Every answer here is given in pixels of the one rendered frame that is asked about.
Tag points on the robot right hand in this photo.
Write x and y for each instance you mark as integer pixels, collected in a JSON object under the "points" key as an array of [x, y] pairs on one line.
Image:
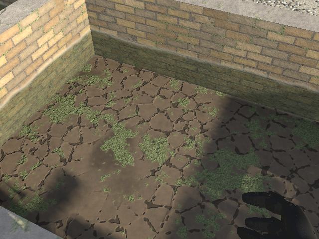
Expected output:
{"points": [[294, 223]]}

